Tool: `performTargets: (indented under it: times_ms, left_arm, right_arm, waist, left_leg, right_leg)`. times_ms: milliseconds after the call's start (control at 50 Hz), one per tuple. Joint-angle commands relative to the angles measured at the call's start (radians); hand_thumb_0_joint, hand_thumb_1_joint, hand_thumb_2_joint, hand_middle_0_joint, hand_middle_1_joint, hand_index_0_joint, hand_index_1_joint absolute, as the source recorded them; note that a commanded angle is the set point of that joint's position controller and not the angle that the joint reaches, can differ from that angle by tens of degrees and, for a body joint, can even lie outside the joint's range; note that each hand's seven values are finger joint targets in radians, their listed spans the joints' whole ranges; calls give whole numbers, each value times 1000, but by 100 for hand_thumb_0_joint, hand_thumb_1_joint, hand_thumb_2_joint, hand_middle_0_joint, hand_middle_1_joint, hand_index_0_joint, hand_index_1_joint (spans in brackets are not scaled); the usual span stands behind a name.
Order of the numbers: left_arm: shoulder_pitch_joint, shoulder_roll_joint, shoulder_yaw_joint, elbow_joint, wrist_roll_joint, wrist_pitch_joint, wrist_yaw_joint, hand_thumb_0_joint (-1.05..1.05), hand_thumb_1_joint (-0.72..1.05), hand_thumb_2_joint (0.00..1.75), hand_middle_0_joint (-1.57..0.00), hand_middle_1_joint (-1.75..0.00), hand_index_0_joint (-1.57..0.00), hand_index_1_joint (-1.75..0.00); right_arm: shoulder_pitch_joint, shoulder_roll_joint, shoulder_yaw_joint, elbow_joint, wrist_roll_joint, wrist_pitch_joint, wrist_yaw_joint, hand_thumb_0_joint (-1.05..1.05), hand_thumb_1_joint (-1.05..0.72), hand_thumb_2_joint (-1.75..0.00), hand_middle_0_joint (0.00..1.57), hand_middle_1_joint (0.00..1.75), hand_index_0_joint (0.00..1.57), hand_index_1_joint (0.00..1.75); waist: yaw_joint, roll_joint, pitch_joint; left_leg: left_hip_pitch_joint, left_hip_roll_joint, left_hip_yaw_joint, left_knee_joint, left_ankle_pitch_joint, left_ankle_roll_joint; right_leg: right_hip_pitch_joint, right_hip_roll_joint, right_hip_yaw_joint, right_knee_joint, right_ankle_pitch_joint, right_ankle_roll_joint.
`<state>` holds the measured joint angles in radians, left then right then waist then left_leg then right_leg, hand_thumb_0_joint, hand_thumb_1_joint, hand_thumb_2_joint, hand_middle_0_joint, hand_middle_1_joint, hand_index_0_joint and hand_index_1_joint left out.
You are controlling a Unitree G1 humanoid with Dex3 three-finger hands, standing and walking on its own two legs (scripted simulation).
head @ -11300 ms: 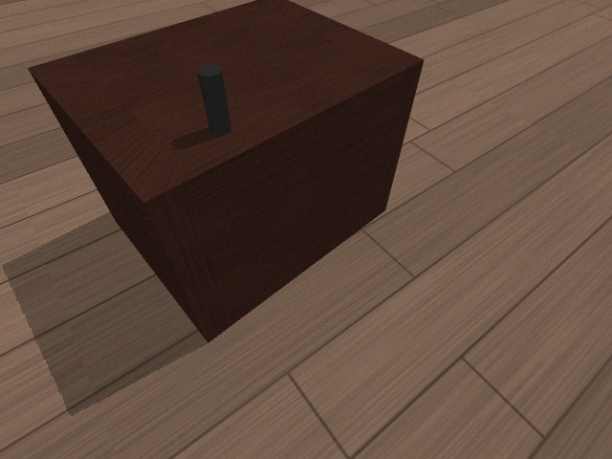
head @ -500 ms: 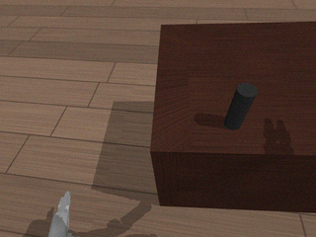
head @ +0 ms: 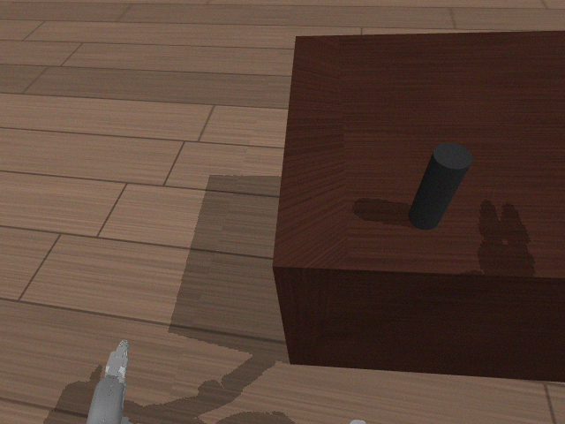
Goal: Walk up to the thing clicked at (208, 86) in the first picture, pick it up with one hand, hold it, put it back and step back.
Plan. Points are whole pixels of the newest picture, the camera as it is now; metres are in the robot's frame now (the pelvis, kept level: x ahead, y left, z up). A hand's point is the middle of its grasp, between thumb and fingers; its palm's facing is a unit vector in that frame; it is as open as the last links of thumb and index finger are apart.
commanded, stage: go down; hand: right
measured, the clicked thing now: (436, 190) +0.46 -0.21 +0.03
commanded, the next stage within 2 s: approach in 0.46 s
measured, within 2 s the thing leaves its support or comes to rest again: neither
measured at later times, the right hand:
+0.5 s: hand out of the picture +0.37 -0.39 +0.14, palm faces +0.21 +0.98 -0.01, open 17.5 cm
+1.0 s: hand (533, 212) +0.40 -0.32 +0.06, palm faces +0.11 +0.99 +0.07, open 17.5 cm
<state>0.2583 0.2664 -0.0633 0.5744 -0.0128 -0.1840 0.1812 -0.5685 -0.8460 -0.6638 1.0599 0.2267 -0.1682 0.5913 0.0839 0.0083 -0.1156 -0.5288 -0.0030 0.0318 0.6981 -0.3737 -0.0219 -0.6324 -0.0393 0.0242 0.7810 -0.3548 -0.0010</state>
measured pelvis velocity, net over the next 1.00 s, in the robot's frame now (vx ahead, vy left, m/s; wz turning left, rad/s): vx -0.01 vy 0.00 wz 0.01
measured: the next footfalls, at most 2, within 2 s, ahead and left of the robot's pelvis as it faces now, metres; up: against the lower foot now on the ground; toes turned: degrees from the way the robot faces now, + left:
none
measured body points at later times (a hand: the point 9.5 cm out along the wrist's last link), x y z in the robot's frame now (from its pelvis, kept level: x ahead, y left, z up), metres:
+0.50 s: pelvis +0.00 +0.00 +0.00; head +0.05 -0.03 +0.45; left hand +0.15 +0.26 -0.06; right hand +0.35 -0.44 +0.15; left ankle -0.02 +0.14 -0.71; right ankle +0.01 -0.11 -0.71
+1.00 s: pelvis -0.01 +0.00 -0.01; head +0.06 -0.04 +0.43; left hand +0.15 +0.26 -0.05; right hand +0.39 -0.37 +0.06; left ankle -0.02 +0.14 -0.71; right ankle +0.01 -0.11 -0.71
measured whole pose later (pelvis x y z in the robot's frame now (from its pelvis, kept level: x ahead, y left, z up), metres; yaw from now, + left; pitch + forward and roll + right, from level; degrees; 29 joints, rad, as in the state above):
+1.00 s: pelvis -0.01 +0.00 -0.01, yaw +0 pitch +15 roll +2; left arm 0.29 0.25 -0.06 0.41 0.01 -0.21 0.14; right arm -0.61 -0.70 -0.54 1.13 0.22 -0.25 0.52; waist 0.12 0.04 -0.13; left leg -0.67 0.00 0.03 0.82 -0.41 -0.02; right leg -0.76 -0.04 0.02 0.87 -0.37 0.00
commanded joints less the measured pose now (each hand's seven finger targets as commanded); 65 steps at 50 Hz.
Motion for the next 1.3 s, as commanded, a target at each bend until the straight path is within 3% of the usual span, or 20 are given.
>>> performTargets:
  times_ms: [0,140,280,340,400,460,500,560,600,640,760,840,900,960,980,1060,1120,1160,1220,1280]
  left_arm:
    - [-49,159,64,-146,0,-50,16,0,-56,6,-5,-5,-4,-5]
    - [-14,164,69,-178,-4,-47,16,0,-55,7,-5,-5,-5,-6]
    - [-22,177,84,-150,0,-44,16,0,-57,7,-5,-5,-4,-6]
    - [-37,194,103,-155,1,-46,13,0,-56,6,-5,-5,-4,-5]
    - [-23,163,64,-232,-3,-46,7,0,-55,6,-5,-5,-5,-5]
    - [33,195,101,-207,-6,-43,10,0,-55,6,-5,-5,-5,-5]
    - [27,188,96,-232,-6,-49,11,0,-55,6,-5,-5,-5,-5]
    - [38,140,66,-128,-2,-42,11,0,-56,5,-5,-5,-4,-5]
    - [-17,130,54,-112,0,-49,7,0,-56,5,-5,-5,-5,-5]
    - [-62,162,79,-109,9,-56,13,0,-56,4,-5,-5,-5,-5]
    - [-127,185,86,-214,5,-75,21,0,-55,4,-6,-5,-5,-6]
    - [76,166,70,-210,7,-60,11,0,-55,4,-6,-6,-6,-6]
    - [117,147,73,-257,19,-54,-11,0,-54,4,-6,-5,-6,-5]
    - [111,123,91,-241,34,-51,-47,0,-53,3,-6,-6,-6,-5]
    - [84,122,93,-256,40,-53,-57,0,-52,3,-6,-6,-6,-5]
    - [12,187,176,-329,63,-53,-64,0,-55,4,-6,-6,-6,-6]
    - [-38,203,185,-437,64,-39,-64,0,-56,5,-6,-6,-6,-6]
    - [-9,210,195,-483,60,-17,-66,0,-56,5,-6,-6,-6,-6]
    - [16,146,131,-558,53,16,-82,0,-56,5,-6,-5,-6,-6]
    - [213,128,152,-421,53,60,-98,0,-55,5,-6,-6,-6,-6]
  right_arm:
    - [-312,-420,-50,-179,23,-52,-2,0,58,-6,4,5,5,5]
    - [-338,-461,-80,-268,31,-62,-8,0,60,-6,4,5,5,5]
    - [-355,-415,-40,-240,21,-39,-8,0,54,-6,5,5,5,5]
    - [-267,-363,-20,-140,25,-24,0,0,54,-7,5,5,5,5]
    - [-314,-419,-50,-254,23,-33,2,0,55,-7,5,6,5,6]
    - [-232,-385,-53,-145,42,-31,7,0,56,-6,5,5,5,5]
    - [-344,-471,-99,-288,45,-57,-1,0,57,-6,5,5,5,5]
    - [-304,-451,-74,-238,25,-53,-5,0,55,-4,4,4,5,4]
    - [-238,-358,-21,-154,23,-40,-1,0,53,-4,5,4,5,4]
    - [-372,-431,-51,-281,22,-53,-4,0,54,-5,5,4,5,4]
    - [-339,-222,72,-157,41,-62,-2,0,52,-6,5,5,5,5]
    - [-256,-128,116,1,50,-69,-12,0,53,-6,4,5,5,5]
    - [-360,-205,66,-138,27,-131,-63,0,54,-5,4,5,5,5]
    - [-351,-151,85,-117,6,-189,-110,0,55,-6,4,5,5,5]
    - [-408,-188,49,-214,1,-221,-132,0,56,-6,3,5,4,5]
    - [-460,-178,33,-290,-25,-288,-192,0,56,-4,4,4,4,4]
    - [-508,-136,40,-361,-27,-300,-231,0,56,-5,4,5,4,5]
    - [-458,-69,55,-311,-32,-284,-268,0,55,-6,3,5,4,5]
    - [-458,-24,80,-349,-58,-268,-324,0,54,-5,4,5,4,5]
    - [-256,61,112,-139,-87,-233,-358,0,48,-5,5,4,5,4]
  waist:
    - [-15,-184,-279]
    - [-26,-214,-363]
    - [-13,-261,-326]
    - [-12,-184,-232]
    - [-30,-199,-342]
    - [-10,-110,-290]
    - [-23,-188,-359]
    - [-36,-238,-250]
    - [-27,-203,-209]
    - [-26,-291,-299]
    - [39,-102,-308]
    - [71,-14,-247]
    - [49,-96,-283]
    - [41,-173,-235]
    - [29,-222,-302]
    - [16,-279,-492]
    - [12,-269,-647]
    - [17,-226,-651]
    - [8,-225,-676]
    - [25,-180,-403]
  left_leg:
    - [19,-19,1,-64,233,39]
    - [26,-17,-1,-48,297,35]
    - [-32,-31,14,-45,247,44]
    - [-26,-32,20,-62,202,42]
    - [42,-27,15,-57,244,43]
    - [27,-28,18,-54,267,32]
    - [30,-21,11,-50,274,36]
    - [-6,-20,6,-52,205,43]
    - [-10,-17,1,-57,210,41]
    - [-17,-16,-5,-49,224,45]
    - [-53,-25,9,-40,193,33]
    - [-81,-26,13,-23,229,22]
    - [-120,-18,-4,14,242,25]
    - [-209,-18,-12,77,195,35]
    - [-241,-20,-11,100,181,40]
    - [-245,-29,-12,166,203,42]
    - [-190,-42,-7,192,266,41]
    - [-145,-47,-1,180,277,38]
    - [-107,-54,6,163,294,36]
    - [-173,-57,19,151,264,39]
  right_leg:
    - [265,16,25,-93,274,-19]
    - [332,23,22,-57,378,-20]
    - [364,-1,40,-69,473,7]
    - [281,1,38,-90,339,-4]
    - [306,10,29,-90,339,-10]
    - [291,16,29,-79,341,-17]
    - [334,14,30,-67,379,-13]
    - [268,19,24,-91,279,-10]
    - [230,20,18,-93,253,-16]
    - [280,16,20,-78,303,-7]
    - [268,6,40,-71,216,-22]
    - [224,16,36,-38,241,-30]
    - [206,22,17,-1,265,-26]
    - [130,21,9,42,242,-10]
    - [155,13,15,66,272,-5]
    - [205,7,20,140,328,4]
    - [263,-1,33,177,456,4]
    - [251,0,33,166,445,1]
    - [268,-2,28,145,465,6]
    - [172,0,19,114,430,13]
